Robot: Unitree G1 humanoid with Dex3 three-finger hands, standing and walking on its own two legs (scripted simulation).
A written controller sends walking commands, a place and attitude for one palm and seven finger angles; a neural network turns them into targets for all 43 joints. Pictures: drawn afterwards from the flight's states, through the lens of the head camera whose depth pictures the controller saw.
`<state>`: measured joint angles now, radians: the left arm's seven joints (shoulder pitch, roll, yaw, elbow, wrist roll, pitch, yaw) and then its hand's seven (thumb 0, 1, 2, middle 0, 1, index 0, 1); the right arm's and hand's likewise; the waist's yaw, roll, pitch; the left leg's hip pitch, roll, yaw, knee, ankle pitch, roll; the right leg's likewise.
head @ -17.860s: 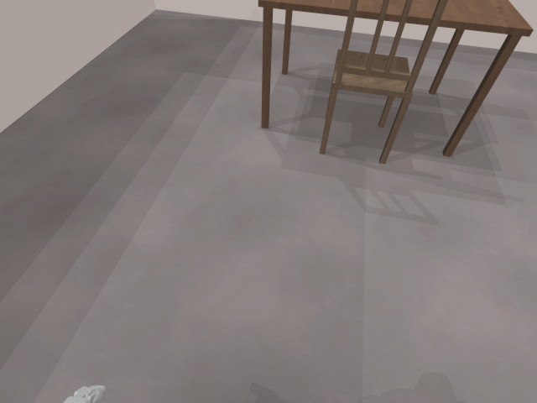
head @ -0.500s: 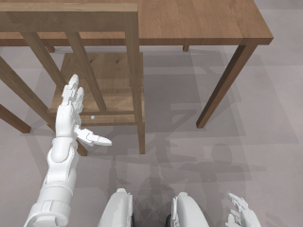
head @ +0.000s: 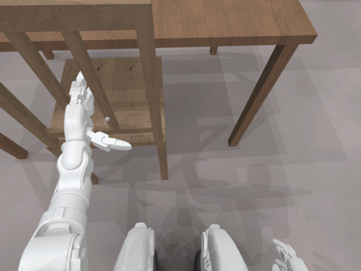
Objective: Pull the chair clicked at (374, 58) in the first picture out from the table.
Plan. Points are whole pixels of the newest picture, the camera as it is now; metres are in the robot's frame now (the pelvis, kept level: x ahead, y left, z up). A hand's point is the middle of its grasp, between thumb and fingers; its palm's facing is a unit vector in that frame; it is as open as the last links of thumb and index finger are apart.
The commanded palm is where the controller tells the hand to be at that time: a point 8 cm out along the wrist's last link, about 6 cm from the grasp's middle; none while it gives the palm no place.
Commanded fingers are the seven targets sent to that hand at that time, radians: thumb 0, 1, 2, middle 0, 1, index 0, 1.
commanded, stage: push the fingers through the gap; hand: left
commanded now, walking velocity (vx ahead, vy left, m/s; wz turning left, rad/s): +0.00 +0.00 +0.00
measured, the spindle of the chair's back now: (58, 92) +0.49 +0.28 +0.05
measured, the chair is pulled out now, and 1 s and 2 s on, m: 0.00 0.00 0.00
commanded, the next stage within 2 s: hook a spindle and tug to test in 0.64 s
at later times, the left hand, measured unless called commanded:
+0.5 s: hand (107, 108) +0.46 +0.17 +0.03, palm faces +0.09 -1.00 -0.03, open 16.9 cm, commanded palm +0.43 +0.21 +0.03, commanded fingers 0.00 -0.50 0.30 -0.06 -0.08 -0.06 -0.08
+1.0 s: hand (111, 106) +0.47 +0.16 +0.03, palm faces +0.09 -1.00 -0.03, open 16.2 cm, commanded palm +0.44 +0.21 +0.03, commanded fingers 0.00 -0.50 0.30 -0.31 -0.85 -0.31 -0.85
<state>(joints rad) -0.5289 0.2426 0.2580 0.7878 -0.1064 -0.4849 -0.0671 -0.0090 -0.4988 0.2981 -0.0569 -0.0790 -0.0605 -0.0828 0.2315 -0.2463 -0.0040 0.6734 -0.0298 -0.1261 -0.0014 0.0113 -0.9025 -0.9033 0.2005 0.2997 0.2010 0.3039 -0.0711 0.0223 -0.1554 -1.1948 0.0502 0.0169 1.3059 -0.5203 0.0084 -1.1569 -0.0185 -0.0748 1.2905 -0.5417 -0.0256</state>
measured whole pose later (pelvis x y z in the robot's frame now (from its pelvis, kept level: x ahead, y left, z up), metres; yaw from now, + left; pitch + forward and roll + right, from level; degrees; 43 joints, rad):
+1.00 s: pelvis +0.00 +0.01 +0.00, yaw +0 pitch +25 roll -2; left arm -0.68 0.27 0.30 0.96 -0.07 -0.52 -0.05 -0.01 -0.50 0.30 -0.15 -0.37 -0.15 -0.38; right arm 0.26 -0.25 0.00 0.68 -0.04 -0.08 0.02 0.01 -0.90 -0.90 0.20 0.30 0.20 0.30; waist -0.10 0.02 -0.16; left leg -1.23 0.05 0.02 1.31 -0.52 0.02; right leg -1.19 -0.01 -0.07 1.29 -0.54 -0.02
